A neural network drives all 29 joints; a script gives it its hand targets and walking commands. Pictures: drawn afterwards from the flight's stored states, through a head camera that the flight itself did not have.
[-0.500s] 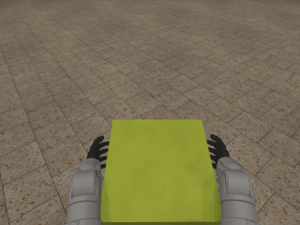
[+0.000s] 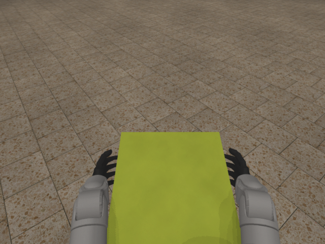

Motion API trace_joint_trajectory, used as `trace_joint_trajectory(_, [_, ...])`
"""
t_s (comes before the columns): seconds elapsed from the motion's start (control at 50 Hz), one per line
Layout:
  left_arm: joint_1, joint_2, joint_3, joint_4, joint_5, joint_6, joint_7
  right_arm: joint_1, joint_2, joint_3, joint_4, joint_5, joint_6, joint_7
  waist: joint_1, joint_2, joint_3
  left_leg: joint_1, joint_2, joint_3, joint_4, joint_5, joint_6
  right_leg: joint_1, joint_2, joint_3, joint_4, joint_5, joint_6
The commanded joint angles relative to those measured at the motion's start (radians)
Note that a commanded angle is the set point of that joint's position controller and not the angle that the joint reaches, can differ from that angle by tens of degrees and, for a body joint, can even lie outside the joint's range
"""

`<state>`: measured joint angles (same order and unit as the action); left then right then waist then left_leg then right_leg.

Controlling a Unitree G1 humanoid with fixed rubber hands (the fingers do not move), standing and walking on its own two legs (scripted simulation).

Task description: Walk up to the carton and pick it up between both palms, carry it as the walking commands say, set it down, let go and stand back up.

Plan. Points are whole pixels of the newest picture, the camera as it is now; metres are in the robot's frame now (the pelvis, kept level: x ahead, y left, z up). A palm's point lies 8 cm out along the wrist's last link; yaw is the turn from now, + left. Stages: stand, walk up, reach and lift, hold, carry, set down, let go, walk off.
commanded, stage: hold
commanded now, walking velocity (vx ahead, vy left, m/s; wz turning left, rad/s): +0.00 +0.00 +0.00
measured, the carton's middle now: (170, 196) +0.27 -0.01 -0.03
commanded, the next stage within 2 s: carry in 0.72 s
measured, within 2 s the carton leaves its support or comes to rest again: neither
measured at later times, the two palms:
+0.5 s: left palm (98, 181) +0.27 +0.17 +0.04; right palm (238, 180) +0.27 -0.17 +0.05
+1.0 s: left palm (96, 189) +0.24 +0.17 +0.05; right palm (244, 188) +0.24 -0.17 +0.06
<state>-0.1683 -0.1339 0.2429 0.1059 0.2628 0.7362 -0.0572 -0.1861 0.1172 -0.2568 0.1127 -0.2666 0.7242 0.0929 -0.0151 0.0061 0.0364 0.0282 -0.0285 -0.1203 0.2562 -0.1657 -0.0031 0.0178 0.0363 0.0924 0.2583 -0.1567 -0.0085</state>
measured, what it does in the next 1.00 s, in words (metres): stands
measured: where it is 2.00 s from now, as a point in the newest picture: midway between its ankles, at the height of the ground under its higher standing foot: outside the picture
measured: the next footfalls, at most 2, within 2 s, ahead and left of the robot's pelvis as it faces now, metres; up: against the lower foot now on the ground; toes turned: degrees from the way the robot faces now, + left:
right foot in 1.44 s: -0.14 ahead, -0.10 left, +0.00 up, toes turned -7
left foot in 1.84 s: -0.29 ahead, +0.12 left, +0.00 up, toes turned +5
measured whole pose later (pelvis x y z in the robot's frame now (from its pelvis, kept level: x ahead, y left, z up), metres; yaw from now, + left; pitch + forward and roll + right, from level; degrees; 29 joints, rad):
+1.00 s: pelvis -0.04 +0.00 -0.03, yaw +0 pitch +3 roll +0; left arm -0.18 -0.07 0.17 -0.14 0.12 0.96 0.02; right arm -0.17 0.07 -0.19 -0.16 -0.13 0.95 0.01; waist -0.01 -0.01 -0.10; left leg -0.41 -0.04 -0.09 0.65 -0.29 -0.01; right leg -0.41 0.04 0.05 0.65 -0.27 -0.01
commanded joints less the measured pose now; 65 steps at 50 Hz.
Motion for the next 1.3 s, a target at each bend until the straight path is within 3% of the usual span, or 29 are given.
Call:
trace_joint_trajectory(0.0, [-0.457,-0.731,-0.549,-0.037,-0.219,-0.025,-0.185,-0.422,0.722,0.558,-0.017,0.223,-0.010,0.185,0.004,-0.015,-0.181,-0.021,-0.067,0.045,-0.024,0.161,-0.002,0.060,0.049,-0.027,-0.010,0.199,0.021])
trace_joint_trajectory(0.68, [-0.468,-0.763,-0.563,-0.026,-0.223,-0.025,-0.188,-0.435,0.727,0.559,-0.008,0.227,-0.013,0.191,0.007,-0.002,-0.184,-0.010,-0.057,0.038,-0.018,0.167,-0.006,0.046,0.054,-0.032,-0.004,0.179,0.013])
trace_joint_trajectory(0.7, [-0.515,-0.742,-0.624,-0.062,-0.260,-0.016,-0.197,-0.429,0.756,0.625,-0.045,0.259,-0.013,0.176,0.010,-0.027,-0.293,-0.117,0.123,0.017,0.135,0.055,0.008,-0.138,-0.139,-0.028,0.129,0.065,-0.012])
trace_joint_trajectory(0.72, [-0.512,-0.756,-0.612,-0.048,-0.264,-0.013,-0.194,-0.439,0.757,0.617,-0.033,0.269,-0.013,0.175,0.010,-0.023,-0.312,-0.128,0.134,-0.013,0.186,0.127,0.020,-0.167,-0.137,0.005,0.171,0.114,-0.025])
trace_joint_trajectory(0.78, [-0.485,-0.779,-0.653,-0.072,-0.308,0.024,-0.188,-0.447,0.752,0.659,-0.098,0.301,0.023,0.162,0.014,-0.015,-0.343,-0.209,0.144,-0.011,0.288,0.322,0.022,-0.208,-0.158,0.010,0.256,0.340,-0.037])
trace_joint_trajectory(0.88, [-0.470,-0.770,-0.751,-0.219,-0.418,0.143,-0.160,-0.410,0.741,0.734,-0.229,0.388,0.154,0.141,0.009,0.014,-0.415,-0.273,0.165,-0.037,0.357,0.410,0.054,-0.274,-0.157,0.015,0.370,0.392,-0.043])
trace_joint_trajectory(0.98, [-0.447,-0.745,-0.809,-0.407,-0.511,0.281,-0.135,-0.395,0.732,0.798,-0.399,0.484,0.299,0.120,0.006,-0.023,-0.421,-0.390,0.138,-0.014,0.381,0.192,0.057,-0.295,-0.189,0.054,0.361,0.359,-0.069])
trace_joint_trajectory(1.06, [-0.392,-0.726,-0.822,-0.474,-0.519,0.368,-0.123,-0.367,0.720,0.830,-0.480,0.526,0.384,0.120,0.007,-0.099,-0.390,-0.426,0.065,0.060,0.434,-0.027,0.040,-0.349,-0.239,0.111,0.257,0.205,-0.109])
trace_joint_trajectory(1.1, [-0.378,-0.726,-0.822,-0.504,-0.516,0.397,-0.119,-0.371,0.719,0.838,-0.508,0.541,0.415,0.128,0.006,-0.154,-0.362,-0.370,0.031,0.104,0.474,-0.174,0.041,-0.457,-0.267,0.137,0.198,0.057,-0.125])
trace_joint_trajectory(1.14, [-0.401,-0.721,-0.829,-0.544,-0.511,0.422,-0.114,-0.364,0.719,0.831,-0.506,0.547,0.438,0.139,0.000,-0.105,-0.314,-0.302,0.059,0.087,0.411,-0.206,0.060,-0.592,-0.229,0.095,0.201,-0.177,-0.100])
trace_joint_trajectory(1.16, [-0.416,-0.713,-0.831,-0.560,-0.509,0.434,-0.112,-0.360,0.725,0.836,-0.504,0.551,0.448,0.143,-0.009,0.000,-0.284,-0.304,0.138,-0.021,0.274,-0.241,0.087,-0.646,-0.159,0.022,0.301,-0.257,-0.069])
trace_joint_trajectory(1.18, [-0.424,-0.700,-0.825,-0.560,-0.508,0.446,-0.112,-0.350,0.713,0.829,-0.494,0.546,0.457,0.142,-0.020,0.202,-0.280,-0.356,0.314,-0.244,0.033,-0.266,0.149,-0.651,-0.022,-0.122,0.579,-0.309,-0.030])
trace_joint_trajectory(1.2, [-0.445,-0.693,-0.829,-0.552,-0.513,0.458,-0.119,-0.345,0.712,0.824,-0.484,0.537,0.466,0.136,-0.021,0.288,-0.285,-0.494,0.461,-0.339,-0.078,-0.183,0.247,-0.556,0.028,-0.184,0.909,-0.397,0.000])
trace_joint_trajectory(1.22, [-0.447,-0.709,-0.845,-0.545,-0.527,0.462,-0.126,-0.339,0.717,0.820,-0.490,0.530,0.472,0.133,-0.012,0.192,-0.277,-0.557,0.420,-0.269,-0.067,-0.200,0.252,-0.512,-0.014,-0.109,1.022,-0.351,-0.002])
trace_joint_trajectory(1.24, [-0.434,-0.728,-0.850,-0.545,-0.543,0.462,-0.133,-0.346,0.717,0.818,-0.511,0.526,0.472,0.129,-0.002,0.158,-0.289,-0.571,0.382,-0.177,-0.042,-0.168,0.226,-0.495,-0.033,-0.105,1.043,-0.305,0.002])
trace_joint_trajectory(1.28, [-0.406,-0.760,-0.847,-0.552,-0.561,0.460,-0.136,-0.353,0.741,0.833,-0.549,0.531,0.475,0.126,0.014,0.133,-0.325,-0.479,0.292,-0.036,0.021,-0.056,0.151,-0.470,-0.052,-0.131,0.860,-0.257,0.001])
